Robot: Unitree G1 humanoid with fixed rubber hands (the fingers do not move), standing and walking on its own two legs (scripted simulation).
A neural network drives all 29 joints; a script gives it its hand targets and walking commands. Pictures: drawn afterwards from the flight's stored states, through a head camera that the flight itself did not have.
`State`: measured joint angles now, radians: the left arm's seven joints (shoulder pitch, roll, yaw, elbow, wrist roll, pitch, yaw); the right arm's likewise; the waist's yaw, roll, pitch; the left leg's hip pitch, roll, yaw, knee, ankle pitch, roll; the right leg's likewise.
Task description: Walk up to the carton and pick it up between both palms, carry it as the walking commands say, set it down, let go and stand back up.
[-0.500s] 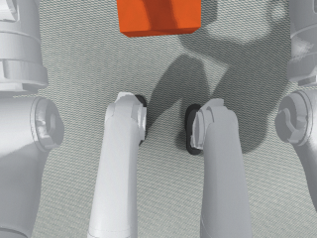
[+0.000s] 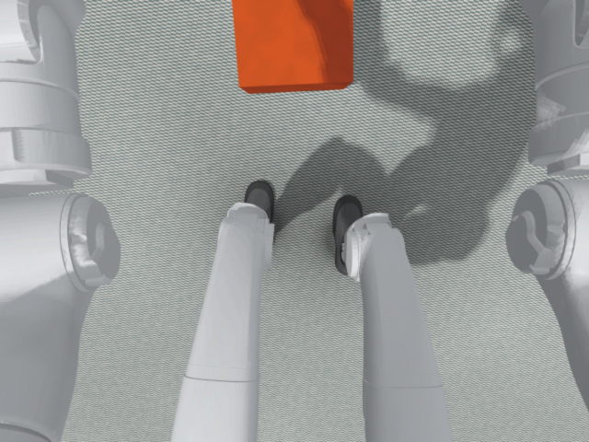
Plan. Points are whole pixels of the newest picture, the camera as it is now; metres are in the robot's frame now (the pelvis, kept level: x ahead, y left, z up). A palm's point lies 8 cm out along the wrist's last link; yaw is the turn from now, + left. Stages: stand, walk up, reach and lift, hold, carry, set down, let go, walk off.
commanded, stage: set down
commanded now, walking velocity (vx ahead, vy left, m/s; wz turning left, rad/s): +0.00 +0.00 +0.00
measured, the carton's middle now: (293, 30) +0.59 +0.06 -0.57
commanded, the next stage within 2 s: let go in 0.12 s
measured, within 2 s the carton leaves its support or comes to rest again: neither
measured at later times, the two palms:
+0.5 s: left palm out of the picture +0.49 +0.25 -0.05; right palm out of the picture +0.50 -0.19 -0.05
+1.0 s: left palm out of the picture +0.31 +0.23 +0.06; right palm out of the picture +0.33 -0.23 +0.05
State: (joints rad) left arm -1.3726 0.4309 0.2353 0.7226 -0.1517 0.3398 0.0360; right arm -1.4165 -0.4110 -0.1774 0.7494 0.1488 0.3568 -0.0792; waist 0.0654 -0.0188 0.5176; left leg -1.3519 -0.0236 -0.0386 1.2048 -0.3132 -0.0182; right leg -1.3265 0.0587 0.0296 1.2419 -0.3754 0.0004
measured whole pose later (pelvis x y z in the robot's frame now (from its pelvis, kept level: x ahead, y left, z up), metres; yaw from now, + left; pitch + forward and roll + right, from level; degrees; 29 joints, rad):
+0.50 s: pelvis +0.08 +0.01 +0.07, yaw -1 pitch +37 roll +0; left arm -0.74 0.25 0.29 0.68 0.10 0.15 -0.08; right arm -0.73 -0.17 -0.25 0.60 -0.06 0.17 -0.07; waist 0.04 -0.01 0.04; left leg -1.19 -0.01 -0.02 0.78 -0.23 0.00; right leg -1.17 0.05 0.06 0.81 -0.28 0.01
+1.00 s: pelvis +0.12 -0.01 +0.13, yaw +1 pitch +11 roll +1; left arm 0.13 0.19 0.08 0.44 0.03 0.01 -0.08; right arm 0.11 -0.18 -0.09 0.46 -0.01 0.01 0.03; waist 0.02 -0.01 0.00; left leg -0.45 -0.01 -0.05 0.48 -0.22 -0.02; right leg -0.42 0.04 0.04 0.51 -0.27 -0.02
